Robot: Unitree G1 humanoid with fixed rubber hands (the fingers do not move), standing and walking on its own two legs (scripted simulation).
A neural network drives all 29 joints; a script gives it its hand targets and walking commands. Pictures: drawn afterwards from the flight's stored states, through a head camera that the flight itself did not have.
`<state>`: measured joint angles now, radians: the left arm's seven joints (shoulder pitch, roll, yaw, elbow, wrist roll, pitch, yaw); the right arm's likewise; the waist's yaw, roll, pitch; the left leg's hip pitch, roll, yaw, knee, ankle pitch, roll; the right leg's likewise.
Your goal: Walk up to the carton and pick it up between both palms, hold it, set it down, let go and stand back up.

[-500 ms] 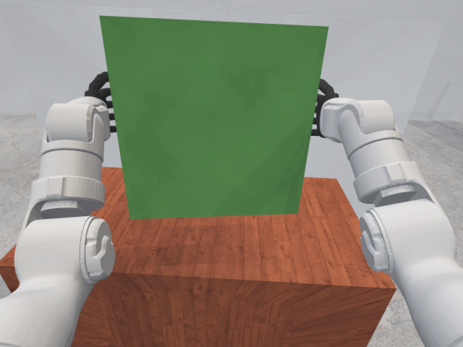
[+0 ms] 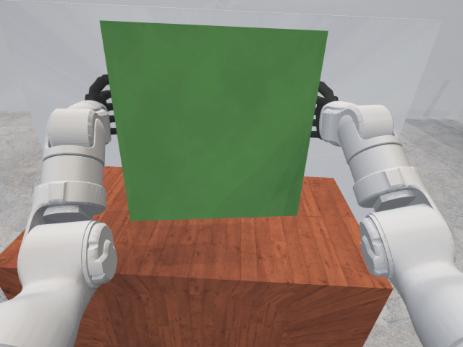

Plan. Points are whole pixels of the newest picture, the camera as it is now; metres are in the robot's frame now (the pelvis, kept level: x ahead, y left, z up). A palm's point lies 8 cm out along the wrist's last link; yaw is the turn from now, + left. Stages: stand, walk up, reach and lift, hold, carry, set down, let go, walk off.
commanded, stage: hold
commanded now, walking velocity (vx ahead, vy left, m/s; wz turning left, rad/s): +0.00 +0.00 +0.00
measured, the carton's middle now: (213, 114) +0.43 +0.01 +0.30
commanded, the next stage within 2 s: none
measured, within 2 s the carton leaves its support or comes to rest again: neither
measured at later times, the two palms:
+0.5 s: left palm (92, 125) +0.37 +0.21 +0.30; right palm (316, 123) +0.35 -0.16 +0.31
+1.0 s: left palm (91, 109) +0.35 +0.20 +0.33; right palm (326, 114) +0.34 -0.17 +0.33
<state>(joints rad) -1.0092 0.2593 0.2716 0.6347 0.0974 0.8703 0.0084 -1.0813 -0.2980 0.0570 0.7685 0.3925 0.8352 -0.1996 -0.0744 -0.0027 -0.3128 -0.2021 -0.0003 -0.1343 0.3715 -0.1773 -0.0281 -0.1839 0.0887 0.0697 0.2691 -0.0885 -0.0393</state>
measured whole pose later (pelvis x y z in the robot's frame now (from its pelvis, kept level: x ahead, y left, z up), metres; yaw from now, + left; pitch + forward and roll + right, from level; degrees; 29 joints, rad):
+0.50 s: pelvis +0.01 +0.00 +0.00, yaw +1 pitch +1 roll -2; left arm -0.94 0.27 0.24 0.51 0.07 0.89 0.02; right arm -1.00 -0.28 0.05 0.67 0.40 0.83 -0.22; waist -0.10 -0.02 -0.30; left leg -0.21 0.00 -0.15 0.38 -0.18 -0.03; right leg -0.17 0.09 0.06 0.24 -0.08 -0.04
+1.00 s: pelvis +0.00 +0.01 +0.00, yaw +0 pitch +0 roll -1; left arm -1.04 0.26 0.28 0.65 0.09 0.88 0.02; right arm -1.11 -0.31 0.06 0.79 0.39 0.85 -0.19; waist -0.05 0.03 -0.31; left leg -0.20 -0.01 -0.13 0.39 -0.18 -0.02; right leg -0.17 0.08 0.08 0.27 -0.09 -0.03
